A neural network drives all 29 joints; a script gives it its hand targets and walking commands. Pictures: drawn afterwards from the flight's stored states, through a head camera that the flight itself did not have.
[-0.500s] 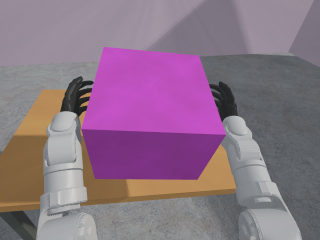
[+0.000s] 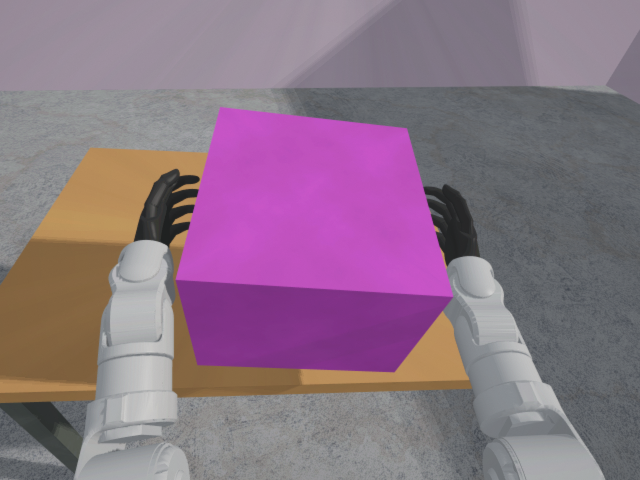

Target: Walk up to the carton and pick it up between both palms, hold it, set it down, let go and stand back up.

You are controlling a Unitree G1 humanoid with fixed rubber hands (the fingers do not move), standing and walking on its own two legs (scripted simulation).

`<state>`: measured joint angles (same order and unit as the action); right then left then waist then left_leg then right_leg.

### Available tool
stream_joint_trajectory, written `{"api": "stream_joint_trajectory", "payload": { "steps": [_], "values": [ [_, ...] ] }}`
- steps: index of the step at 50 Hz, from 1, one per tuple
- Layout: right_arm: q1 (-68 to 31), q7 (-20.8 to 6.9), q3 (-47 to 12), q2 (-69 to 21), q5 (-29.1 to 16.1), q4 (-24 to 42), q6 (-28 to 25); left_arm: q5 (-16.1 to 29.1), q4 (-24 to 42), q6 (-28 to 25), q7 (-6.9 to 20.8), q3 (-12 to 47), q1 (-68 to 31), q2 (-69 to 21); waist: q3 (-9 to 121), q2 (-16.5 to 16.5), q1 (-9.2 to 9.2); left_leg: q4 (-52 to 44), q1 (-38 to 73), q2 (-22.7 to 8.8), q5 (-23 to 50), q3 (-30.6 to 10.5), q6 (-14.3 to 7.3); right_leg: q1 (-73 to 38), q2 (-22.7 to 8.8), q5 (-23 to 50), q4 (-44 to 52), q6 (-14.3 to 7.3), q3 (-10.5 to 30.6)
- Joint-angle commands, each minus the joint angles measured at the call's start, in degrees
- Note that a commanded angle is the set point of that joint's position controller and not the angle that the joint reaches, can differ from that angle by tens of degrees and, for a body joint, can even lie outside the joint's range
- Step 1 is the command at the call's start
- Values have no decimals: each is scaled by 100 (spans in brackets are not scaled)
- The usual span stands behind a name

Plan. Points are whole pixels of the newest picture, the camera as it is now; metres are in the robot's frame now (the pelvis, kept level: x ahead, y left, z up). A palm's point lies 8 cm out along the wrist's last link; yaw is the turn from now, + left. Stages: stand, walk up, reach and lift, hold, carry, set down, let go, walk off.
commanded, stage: set down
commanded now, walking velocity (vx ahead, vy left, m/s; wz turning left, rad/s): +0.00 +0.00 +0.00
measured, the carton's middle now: (307, 240) +0.43 +0.04 +0.09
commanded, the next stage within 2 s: none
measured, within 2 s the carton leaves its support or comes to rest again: neither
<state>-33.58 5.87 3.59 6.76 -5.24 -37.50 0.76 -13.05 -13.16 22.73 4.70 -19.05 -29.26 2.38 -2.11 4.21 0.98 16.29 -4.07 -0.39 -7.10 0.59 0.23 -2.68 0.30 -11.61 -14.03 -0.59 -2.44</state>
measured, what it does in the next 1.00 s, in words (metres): stands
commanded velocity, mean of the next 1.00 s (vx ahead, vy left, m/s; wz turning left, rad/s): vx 0.00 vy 0.00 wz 0.00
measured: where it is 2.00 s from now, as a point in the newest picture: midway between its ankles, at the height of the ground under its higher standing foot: outside the picture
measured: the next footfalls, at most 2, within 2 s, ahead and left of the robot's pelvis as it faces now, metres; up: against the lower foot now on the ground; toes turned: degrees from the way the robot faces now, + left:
none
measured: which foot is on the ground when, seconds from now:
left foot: down 0.00-1.00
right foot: down 0.00-1.00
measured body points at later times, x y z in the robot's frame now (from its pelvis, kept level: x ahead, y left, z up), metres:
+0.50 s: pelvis +0.00 +0.00 +0.00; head +0.00 +0.03 +0.45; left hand +0.38 +0.23 +0.12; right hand +0.42 -0.14 +0.12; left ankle +0.03 +0.12 -0.75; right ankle -0.04 -0.11 -0.75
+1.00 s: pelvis +0.00 +0.00 +0.00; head +0.03 +0.02 +0.45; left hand +0.39 +0.24 +0.08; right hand +0.44 -0.13 +0.10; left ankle +0.03 +0.12 -0.75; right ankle -0.04 -0.11 -0.75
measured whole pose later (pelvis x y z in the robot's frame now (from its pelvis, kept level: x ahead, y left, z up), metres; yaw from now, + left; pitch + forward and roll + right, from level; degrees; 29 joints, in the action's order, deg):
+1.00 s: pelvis +0.00 +0.00 +0.00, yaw -1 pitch +4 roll +0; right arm -43.6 1.3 17.0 5.8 7.1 -58.3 -10.2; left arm -13.2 -39.5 5.9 2.0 -23.7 -37.9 2.6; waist 0.8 3.1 7.0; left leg 14.0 -13.3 -1.3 -4.7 3.0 0.1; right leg 7.3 0.5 -9.4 -12.7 -0.7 -2.5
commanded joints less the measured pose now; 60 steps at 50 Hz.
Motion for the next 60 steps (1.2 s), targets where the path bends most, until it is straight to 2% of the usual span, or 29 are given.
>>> {"api": "stream_joint_trajectory", "payload": {
  "steps": [1, 12, 19, 32, 44, 60],
  "values": [
    [-3718, -636, -1683, -2724, 54, 1516, -470, 360, 444, -261, 620, 2245, -2911, -2401, 2167, -398, 136, 89, 807, 155, 1855, 412, 122, -215, 50, 1902, -34, 314, -262],
    [-3986, -731, -1108, -2753, 572, 930, -811, 399, -181, -795, 528, 2197, -3458, -2552, 2495, -431, 129, 53, 909, 102, 1841, 479, 176, 3, 51, 1637, 42, 289, -320],
    [-4109, -853, -720, -2736, 827, 307, -999, 321, -717, -1101, 406, 2038, -3673, -2630, 2616, -477, 250, 32, 918, 62, 1965, 531, 201, 169, 61, 1438, 101, 253, -339],
    [-4317, -1041, -438, -2845, 1061, -434, -1235, 182, -1282, -1545, 251, 1696, -3964, -2697, 2963, -424, 525, 69, 744, 36, 2401, 633, 180, 137, 60, 1787, 57, 253, -268],
    [-4403, -1116, -126, -2933, 1349, -1008, -1426, 178, -1789, -1989, 165, 1546, -4280, -2747, 3295, -381, 578, 106, 547, 4, 2545, 670, 183, 246, 33, 1959, 12, 247, -231],
    [-4481, -1250, 263, -2961, 1615, -1609, -1537, 85, -2361, -2390, 38, 1217, -4481, -2704, 3601, -363, 745, 226, 396, -45, 2899, 705, 168, 533, 36, 1890, -24, 194, -204]
  ]
}}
